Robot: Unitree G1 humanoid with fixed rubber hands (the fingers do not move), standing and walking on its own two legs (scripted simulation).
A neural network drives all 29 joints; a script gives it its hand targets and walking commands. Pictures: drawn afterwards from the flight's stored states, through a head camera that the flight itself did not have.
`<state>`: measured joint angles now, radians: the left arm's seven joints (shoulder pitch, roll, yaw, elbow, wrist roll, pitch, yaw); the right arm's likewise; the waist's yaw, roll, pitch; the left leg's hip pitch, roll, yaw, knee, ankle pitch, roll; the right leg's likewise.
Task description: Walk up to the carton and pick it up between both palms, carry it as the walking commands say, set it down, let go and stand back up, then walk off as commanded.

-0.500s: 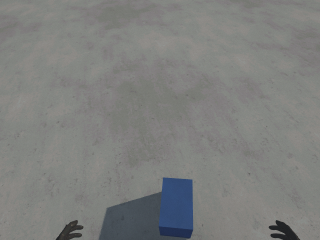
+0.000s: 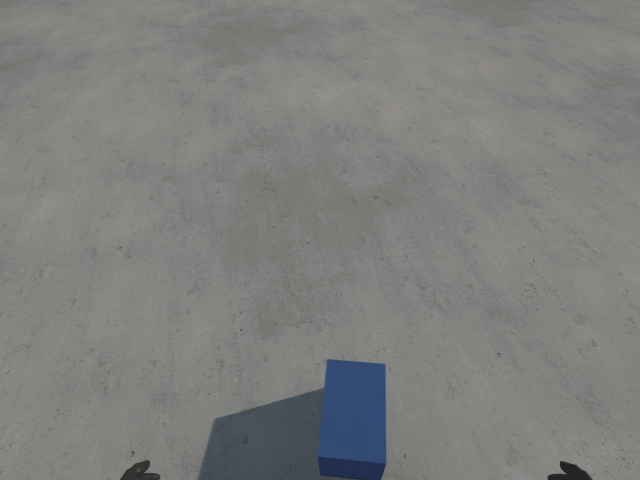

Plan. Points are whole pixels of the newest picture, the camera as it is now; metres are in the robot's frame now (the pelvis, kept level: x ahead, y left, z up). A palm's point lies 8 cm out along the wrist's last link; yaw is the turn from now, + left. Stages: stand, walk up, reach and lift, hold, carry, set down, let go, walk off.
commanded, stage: stand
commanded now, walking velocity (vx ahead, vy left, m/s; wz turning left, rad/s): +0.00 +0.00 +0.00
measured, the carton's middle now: (353, 419) +0.42 -0.02 -0.68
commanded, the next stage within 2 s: walk off in 0.94 s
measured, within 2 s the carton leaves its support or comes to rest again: neither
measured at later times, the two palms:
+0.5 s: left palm out of the picture +0.08 +0.30 -0.10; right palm out of the picture +0.08 -0.30 -0.10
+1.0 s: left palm out of the picture +0.07 +0.31 -0.10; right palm out of the picture +0.07 -0.31 -0.10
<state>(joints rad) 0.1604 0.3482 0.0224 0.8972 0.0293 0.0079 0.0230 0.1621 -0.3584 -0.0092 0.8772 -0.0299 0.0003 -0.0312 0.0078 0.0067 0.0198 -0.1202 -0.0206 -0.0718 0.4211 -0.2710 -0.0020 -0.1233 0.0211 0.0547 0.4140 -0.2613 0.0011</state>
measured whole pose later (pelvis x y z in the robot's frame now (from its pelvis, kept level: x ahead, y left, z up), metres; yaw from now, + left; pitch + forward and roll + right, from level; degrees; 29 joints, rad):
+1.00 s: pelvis -0.02 +0.00 +0.00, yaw +0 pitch -2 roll +0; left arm 0.12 0.38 0.01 1.03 0.02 -0.01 0.01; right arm 0.13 -0.39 0.00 1.01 -0.02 -0.01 -0.02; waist 0.01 0.00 0.04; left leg -0.10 -0.02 -0.07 0.35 -0.21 0.00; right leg -0.11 0.02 0.06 0.35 -0.20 0.00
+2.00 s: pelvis -0.29 -0.03 +0.00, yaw -5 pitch -1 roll +3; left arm 0.07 0.27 0.04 0.90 0.02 0.08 0.05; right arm 0.18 -0.31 -0.07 0.98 0.01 0.12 -0.05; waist -0.01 0.01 0.11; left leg -0.20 -0.06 -0.03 0.83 -0.53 -0.07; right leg -0.33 -0.03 0.02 0.39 -0.04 -0.02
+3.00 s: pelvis -0.73 +0.02 -0.01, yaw -5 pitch -1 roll +0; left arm 0.11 0.27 0.06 0.92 0.01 0.09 0.04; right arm 0.24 -0.26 -0.08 0.95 0.01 0.09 -0.04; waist -0.01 -0.03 0.09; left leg -0.12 -0.01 -0.01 0.48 -0.38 -0.01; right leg -0.40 -0.04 -0.02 0.43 -0.04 0.01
